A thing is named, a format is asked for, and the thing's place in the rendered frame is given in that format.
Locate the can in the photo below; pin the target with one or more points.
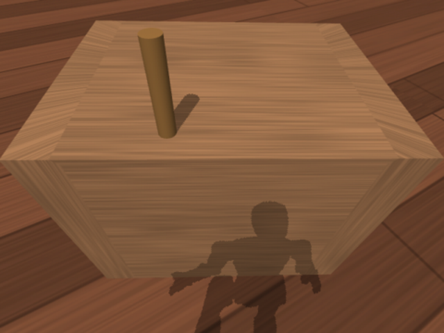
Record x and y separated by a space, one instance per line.
151 41

